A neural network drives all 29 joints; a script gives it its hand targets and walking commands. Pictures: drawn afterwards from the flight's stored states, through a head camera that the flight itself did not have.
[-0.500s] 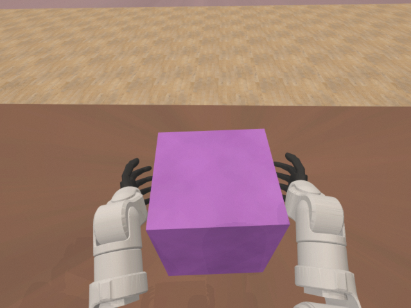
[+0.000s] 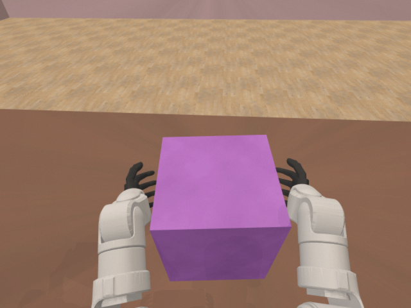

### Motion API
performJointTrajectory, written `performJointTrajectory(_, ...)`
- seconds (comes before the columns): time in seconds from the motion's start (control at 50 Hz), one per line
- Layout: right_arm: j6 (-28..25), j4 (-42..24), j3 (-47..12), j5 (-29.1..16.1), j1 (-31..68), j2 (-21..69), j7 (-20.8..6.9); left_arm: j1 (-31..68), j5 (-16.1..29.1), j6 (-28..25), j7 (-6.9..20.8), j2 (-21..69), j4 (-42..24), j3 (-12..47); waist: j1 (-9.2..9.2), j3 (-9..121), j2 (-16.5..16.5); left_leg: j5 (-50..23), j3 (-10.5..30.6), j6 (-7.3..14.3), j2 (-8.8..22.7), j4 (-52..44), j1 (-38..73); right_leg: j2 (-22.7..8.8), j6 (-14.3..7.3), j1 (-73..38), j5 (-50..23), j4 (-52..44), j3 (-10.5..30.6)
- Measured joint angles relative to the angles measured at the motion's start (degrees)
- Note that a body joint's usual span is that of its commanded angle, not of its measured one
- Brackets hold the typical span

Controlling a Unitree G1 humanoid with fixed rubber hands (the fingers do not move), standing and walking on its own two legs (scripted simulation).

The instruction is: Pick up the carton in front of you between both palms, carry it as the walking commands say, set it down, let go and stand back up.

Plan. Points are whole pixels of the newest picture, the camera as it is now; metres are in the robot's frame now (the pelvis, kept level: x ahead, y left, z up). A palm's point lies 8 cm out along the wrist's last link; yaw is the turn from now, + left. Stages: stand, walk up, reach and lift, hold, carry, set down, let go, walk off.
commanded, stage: carry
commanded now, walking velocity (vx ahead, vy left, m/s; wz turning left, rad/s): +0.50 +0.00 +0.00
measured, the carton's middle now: (215, 211) +0.34 +0.00 +0.05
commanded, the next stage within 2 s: none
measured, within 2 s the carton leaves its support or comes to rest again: neither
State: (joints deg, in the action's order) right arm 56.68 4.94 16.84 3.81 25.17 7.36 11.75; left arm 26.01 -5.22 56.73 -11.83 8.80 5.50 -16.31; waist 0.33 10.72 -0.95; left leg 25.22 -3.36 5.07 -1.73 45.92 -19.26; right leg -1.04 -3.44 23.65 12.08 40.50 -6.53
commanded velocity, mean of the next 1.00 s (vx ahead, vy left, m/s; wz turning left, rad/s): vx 0.50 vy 0.00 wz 0.00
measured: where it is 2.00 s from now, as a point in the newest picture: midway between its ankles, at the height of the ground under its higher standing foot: (207, 204)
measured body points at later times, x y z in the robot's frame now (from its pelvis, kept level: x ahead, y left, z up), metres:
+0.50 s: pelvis +0.24 -0.02 -0.04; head +0.24 -0.03 +0.41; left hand +0.56 +0.16 +0.03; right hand +0.57 -0.15 +0.03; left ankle +0.11 +0.11 -0.65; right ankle +0.27 -0.05 -0.76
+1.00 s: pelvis +0.55 +0.01 -0.11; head +0.55 +0.02 +0.34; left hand +0.90 +0.16 -0.01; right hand +0.88 -0.15 -0.01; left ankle +0.62 +0.05 -0.82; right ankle +0.36 -0.07 -0.69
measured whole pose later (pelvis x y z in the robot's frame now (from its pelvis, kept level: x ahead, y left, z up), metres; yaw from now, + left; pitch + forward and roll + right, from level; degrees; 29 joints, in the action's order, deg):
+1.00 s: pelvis +0.55 +0.01 -0.11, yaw -2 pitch +3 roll +0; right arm 53.1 0.4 14.0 3.0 23.8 7.9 13.2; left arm 23.6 0.3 54.1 -12.5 5.0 0.3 -12.8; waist -0.6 5.0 -0.7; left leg 4.7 -6.7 9.6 -4.5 37.3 -28.2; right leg 4.9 -2.5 19.7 31.5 78.3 0.1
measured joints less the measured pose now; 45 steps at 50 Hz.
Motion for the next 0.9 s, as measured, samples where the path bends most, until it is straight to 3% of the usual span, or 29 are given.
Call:
performJointTrajectory(0.08, -1.5, 0.5, 0.1, 0.1, -0.3, 1.3, -0.1, -1.6, 1.1, -0.5, 0.0, -0.7, -1.3, 0.1, -0.35, -0.2, -1.7, -3.5, -1.3, 0.2, -1.3, 0.1, 0.3, -1.5, 0.4, 2.2, 3.4, 5.9, 1.5)
performJointTrajectory(0.14, -3.0, -0.2, -0.7, 0.7, -0.7, 2.7, -0.1, -3.2, 3.0, -1.5, -0.1, -1.6, -3.2, -0.1, -2.37, -1.8, 0.6, -0.2, -0.7, 0.8, -1.0, 0.2, 1.8, 0.1, 0.0, 6.7, 15.8, 16.0, 3.1)
performJointTrajectory(0.18, -3.7, -1.9, -1.6, -0.2, -2.0, 2.6, -0.4, -3.5, 3.8, -2.2, -0.2, -1.3, -4.2, -0.6, -3.91, -3.4, 1.5, 0.5, 0.2, 0.6, -0.8, -1.4, 3.7, 1.1, -0.5, 10.2, 17.3, 19.4, 3.5)
performJointTrajectory(0.22, -4.0, -4.0, -2.6, -1.8, -3.2, 2.2, -0.7, -3.9, 3.8, -3.1, -0.4, -0.6, -5.5, -0.9, -5.19, -4.9, 1.7, 0.6, 1.0, 0.3, -0.7, -4.0, 6.5, 1.6, -0.7, 12.5, 12.7, 16.3, 3.5)
performJointTrajectory(0.3, -4.4, -7.0, -4.1, -3.8, -3.5, 1.1, -0.8, -4.7, 2.7, -4.6, -0.8, 0.1, -8.9, -0.4, -6.71, -7.0, 1.2, 1.4, 1.5, -0.1, -1.1, -8.1, 12.9, 2.4, -1.2, 11.1, -6.5, -3.2, 2.5)
performJointTrajectory(0.34, -4.5, -7.8, -4.4, -4.2, -3.2, 0.5, -0.8, -4.5, 1.9, -5.0, -0.8, 0.1, -9.7, 0.3, -6.02, -7.4, 0.4, 1.8, 1.0, -0.3, -1.6, -3.3, 14.0, 2.9, -1.5, 6.7, -17.2, -12.5, 1.1)
performJointTrajectory(0.38, -4.1, -8.2, -4.4, -4.2, -2.8, -0.2, -0.6, -3.8, 1.0, -4.7, -0.5, 0.2, -9.8, 0.9, -4.43, -6.7, -1.0, 2.1, 0.3, -0.7, -2.2, 9.4, 11.6, 2.4, -1.6, 1.8, -22.5, -15.9, 0.6)
performJointTrajectory(0.42, -3.9, -6.4, -4.6, -4.2, -1.4, -1.3, -0.2, -3.2, 0.4, -5.1, -0.5, -0.1, -8.2, 1.1, -1.89, -6.5, 0.8, 5.1, 2.3, -1.3, -1.2, 23.0, 5.4, 4.5, -3.0, 2.5, -9.2, -9.1, 0.8)
performJointTrajectory(0.48, -2.7, -4.7, -3.5, -2.6, -2.7, 0.6, 0.3, -4.4, 2.1, -3.7, 0.6, -1.0, -5.8, 1.2, 1.03, -7.0, 0.6, 3.4, 4.3, -1.9, -0.3, 31.2, -4.5, 5.3, -4.7, 1.8, -7.0, -5.1, 0.4)
performJointTrajectory(0.58, -3.1, -5.1, -1.8, 0.0, -4.4, 3.1, 0.0, -5.9, 4.6, -4.0, 3.0, -1.0, -4.7, 0.6, 2.60, -8.2, 0.3, -4.6, 3.7, -2.7, 3.1, 18.4, -15.4, 5.2, -4.3, -4.1, -5.2, -9.0, 0.7)
performJointTrajectory(0.68, -5.3, -6.6, -1.6, 0.2, -4.8, 2.3, 0.0, -5.1, 4.4, -6.1, 2.8, -0.6, -5.0, 1.9, 3.07, -8.4, 0.4, -16.9, 3.1, -2.8, 4.8, 6.6, -21.0, 5.6, -3.8, -9.7, -2.0, -11.9, 1.9)
performJointTrajectory(0.82, -5.3, -10.5, -2.3, -1.4, -5.7, 0.4, 0.4, -4.4, 4.1, -6.2, 1.2, 0.0, -7.6, 3.8, 3.56, -6.6, 1.7, -35.0, -0.1, -0.6, 2.4, -13.9, -16.5, 7.3, -2.8, -18.4, 7.2, -10.9, 3.8)
performJointTrajectory(0.9, -4.2, -9.7, -2.6, -1.2, -4.5, 0.1, 0.8, -3.6, 4.2, -4.4, 0.3, -0.9, -7.8, 4.1, 3.85, -4.9, 1.9, -38.6, -2.7, 1.3, 0.1, -22.4, -8.3, 8.2, -2.0, -21.4, 16.4, -0.4, 4.5)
